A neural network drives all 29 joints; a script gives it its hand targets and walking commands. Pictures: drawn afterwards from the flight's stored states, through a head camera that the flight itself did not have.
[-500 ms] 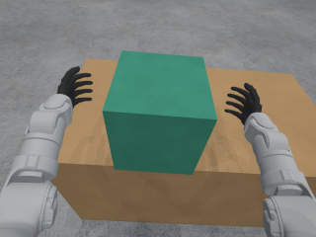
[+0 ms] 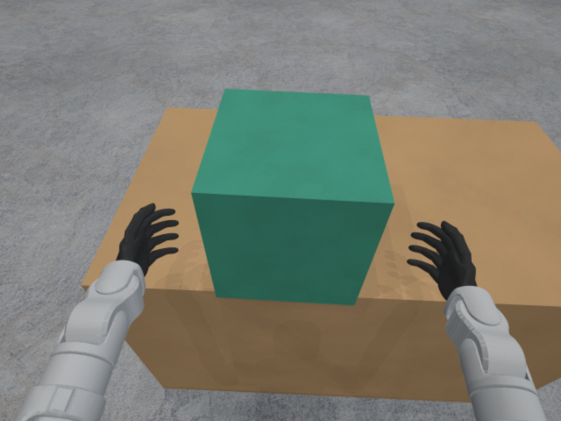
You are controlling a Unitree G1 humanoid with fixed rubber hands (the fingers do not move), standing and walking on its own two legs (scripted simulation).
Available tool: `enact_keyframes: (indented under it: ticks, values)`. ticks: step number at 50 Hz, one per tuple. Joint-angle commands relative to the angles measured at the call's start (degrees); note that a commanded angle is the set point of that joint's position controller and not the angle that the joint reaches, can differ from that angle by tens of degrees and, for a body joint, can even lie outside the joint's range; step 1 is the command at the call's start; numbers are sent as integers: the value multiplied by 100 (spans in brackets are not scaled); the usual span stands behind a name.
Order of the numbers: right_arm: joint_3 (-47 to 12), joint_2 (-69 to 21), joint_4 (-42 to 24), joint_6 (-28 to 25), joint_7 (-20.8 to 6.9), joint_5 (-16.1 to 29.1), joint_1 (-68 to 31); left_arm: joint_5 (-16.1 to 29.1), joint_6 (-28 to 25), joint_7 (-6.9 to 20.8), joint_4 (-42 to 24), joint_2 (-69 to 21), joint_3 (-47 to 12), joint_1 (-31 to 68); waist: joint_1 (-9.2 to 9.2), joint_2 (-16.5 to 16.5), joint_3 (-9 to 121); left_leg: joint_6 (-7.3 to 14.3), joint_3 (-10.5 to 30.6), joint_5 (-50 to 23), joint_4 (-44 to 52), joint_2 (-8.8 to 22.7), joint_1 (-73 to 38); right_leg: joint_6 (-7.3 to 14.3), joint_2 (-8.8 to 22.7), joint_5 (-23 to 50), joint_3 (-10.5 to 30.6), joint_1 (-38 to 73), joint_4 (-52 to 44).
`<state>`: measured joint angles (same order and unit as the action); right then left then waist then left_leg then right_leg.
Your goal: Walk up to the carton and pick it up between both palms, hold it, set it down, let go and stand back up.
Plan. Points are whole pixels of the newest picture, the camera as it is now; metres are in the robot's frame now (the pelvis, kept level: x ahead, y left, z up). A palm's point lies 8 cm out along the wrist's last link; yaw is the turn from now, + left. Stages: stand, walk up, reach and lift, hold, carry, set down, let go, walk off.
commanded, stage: set down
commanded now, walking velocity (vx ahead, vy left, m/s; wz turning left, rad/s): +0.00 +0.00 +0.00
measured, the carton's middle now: (290, 198) +0.49 -0.01 +0.04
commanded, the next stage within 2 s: let go in 2.00 s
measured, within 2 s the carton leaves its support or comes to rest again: neither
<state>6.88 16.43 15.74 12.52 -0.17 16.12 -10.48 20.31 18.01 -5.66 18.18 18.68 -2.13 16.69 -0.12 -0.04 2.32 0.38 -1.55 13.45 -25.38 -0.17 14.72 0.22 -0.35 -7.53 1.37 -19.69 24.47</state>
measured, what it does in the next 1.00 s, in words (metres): stands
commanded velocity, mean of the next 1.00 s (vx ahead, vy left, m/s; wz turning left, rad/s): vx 0.00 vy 0.00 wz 0.00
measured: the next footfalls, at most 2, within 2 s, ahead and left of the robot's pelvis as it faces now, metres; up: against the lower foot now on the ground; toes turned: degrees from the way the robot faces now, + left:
none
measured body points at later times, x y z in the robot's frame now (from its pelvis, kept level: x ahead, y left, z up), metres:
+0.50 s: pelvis +0.03 -0.01 +0.01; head +0.05 +0.00 +0.45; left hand +0.24 +0.22 -0.01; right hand +0.23 -0.24 +0.00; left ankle +0.00 +0.12 -0.74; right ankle +0.06 -0.12 -0.74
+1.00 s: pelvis +0.02 +0.01 +0.00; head +0.00 +0.01 +0.45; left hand +0.23 +0.21 -0.02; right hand +0.22 -0.22 -0.02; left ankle +0.00 +0.12 -0.74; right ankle +0.06 -0.12 -0.74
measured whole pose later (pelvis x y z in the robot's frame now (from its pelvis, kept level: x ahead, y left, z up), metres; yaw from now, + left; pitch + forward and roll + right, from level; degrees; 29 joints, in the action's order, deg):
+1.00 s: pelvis +0.02 +0.01 +0.00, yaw +1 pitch -6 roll -1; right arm 3.3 10.4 20.6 -5.9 0.3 8.5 14.7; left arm 12.0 -1.9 -3.8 17.4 13.7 -6.5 -12.4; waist -0.4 -0.4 -3.3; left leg 0.4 -0.7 16.0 -23.8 0.1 1.6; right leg 0.0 -0.6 -10.2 0.6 -6.1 22.5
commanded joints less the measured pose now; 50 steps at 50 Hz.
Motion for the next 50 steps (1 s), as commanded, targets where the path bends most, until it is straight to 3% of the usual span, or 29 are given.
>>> enact_keyframes:
  ticks: [1,4,7,12,17,18,19,20,22,23,25,28,34,35,37,38,39,43,44,46,47,48,50]
  values:
    - [481,1493,-1363,-46,16,94,-2833,78,46,21,-1535,1012,627,2910,49,223,2453,43,99,-506,942,128,258,18,-134,777,177,2206,-116]
    - [198,1396,-693,79,109,182,-2039,-403,320,395,-1047,847,1051,1939,102,443,2193,-31,41,-1531,768,30,-425,26,-144,1407,180,2679,-289]
    - [-15,1060,-600,61,263,152,-1437,-790,395,673,-918,508,1251,1149,80,637,1395,12,35,-1192,975,-78,-493,15,-98,1016,173,2778,-586]
    - [35,569,-1446,-230,336,-62,-824,-989,8,725,-1376,282,1162,624,46,374,575,-64,-1,-630,1145,-167,-272,55,-77,296,114,2459,-830]
    - [216,564,-2831,-744,262,-260,-401,-690,-818,456,-2628,641,879,205,14,-103,1145,-223,1,-1121,873,-231,43,35,-90,1123,128,2576,-477]
    - [-473,-8,-1868,-1109,221,-95,3368,-1286,-1070,571,-2226,-283,1115,-3472,-40,297,340,-246,70,-2401,833,-169,-872,69,-145,2633,122,3626,-531]
    - [-107,543,-2613,-1398,334,-247,1466,-1206,-1376,714,-2557,411,1181,-1593,13,56,1354,-324,-23,-2751,656,-274,-893,-60,-111,3091,141,3262,-522]
    - [19,562,-2518,-1561,370,-334,1103,-1023,-1629,682,-2435,576,1034,-1120,117,88,1178,-351,-9,-2339,589,-265,-550,-21,-84,2805,114,2925,-403]
    - [74,423,-2621,-1992,325,-362,1587,-933,-2312,539,-2526,652,889,-1657,-145,-55,1000,-327,-11,-1823,571,-209,-406,8,-67,2032,119,2848,-418]
    - [83,381,-2696,-2198,268,-361,1725,-842,-2650,427,-2666,637,663,-1817,-164,-237,964,-369,7,-1765,575,-172,-341,79,-65,1858,110,2641,-405]
    - [136,326,-2700,-2452,198,-424,1758,-524,-3151,247,-2678,655,248,-1721,38,-334,1170,-361,102,-1480,457,-81,-199,108,-39,1468,124,2452,-292]
    - [27,133,-2303,-2588,157,-288,1784,-461,-3469,129,-2355,773,68,-1829,15,-486,1035,-340,133,-1288,300,-46,-98,148,9,1207,164,2237,-184]
    - [75,262,-1389,-2586,105,-337,1997,-404,-3276,192,-1759,624,-216,-2151,156,-300,609,-416,201,-1109,291,31,-254,209,-47,690,72,1871,-249]
    - [-50,258,-1239,-2568,76,-361,2053,-507,-3189,192,-1504,529,-151,-2363,47,-294,316,-412,257,-1144,336,45,-245,239,-63,630,74,1896,-262]
    - [20,290,-1307,-2541,70,-337,1847,-428,-3089,186,-1701,536,-154,-2079,91,-108,456,-359,253,-1122,406,23,-357,228,-57,557,115,1892,-335]
    - [46,324,-1089,-2510,87,-436,1940,-502,-3012,179,-1494,480,-210,-2201,158,-22,286,-378,289,-1178,449,64,-332,209,-73,685,71,1895,-304]
    - [16,357,-1161,-2483,82,-484,1790,-523,-2942,181,-1462,461,-149,-2092,76,-10,317,-350,233,-1094,511,39,-239,196,-54,625,100,2095,-353]
    - [-44,258,-406,-2231,75,-636,1892,-793,-2492,235,-835,235,-86,-2310,51,30,-358,-316,220,-699,842,72,-263,251,-94,201,49,2055,-567]
    - [-57,204,-334,-2235,67,-651,1931,-898,-2418,248,-805,119,-37,-2379,-36,8,-381,-349,197,-744,883,55,-314,281,-85,240,34,2015,-602]
    - [-52,214,-616,-2227,103,-719,1793,-902,-2305,238,-1030,148,-31,-2206,-13,142,-265,-281,143,-661,899,41,-383,239,-52,303,42,2055,-596]
    - [-1,231,-934,-2255,93,-786,1642,-891,-2324,205,-1258,242,1,-2032,-69,49,-186,-281,132,-616,941,60,-287,235,-77,218,34,2105,-579]
    - [124,272,-1215,-2283,69,-759,1495,-812,-2360,122,-1677,246,-71,-1796,-5,-15,27,-297,139,-588,970,99,-314,244,-83,164,15,2090,-533]
    - [179,160,-947,-2203,32,-930,1630,-874,-2272,107,-1303,233,-11,-1953,-17,115,-200,-270,79,-296,1036,89,-198,243,-61,26,-18,2062,-579]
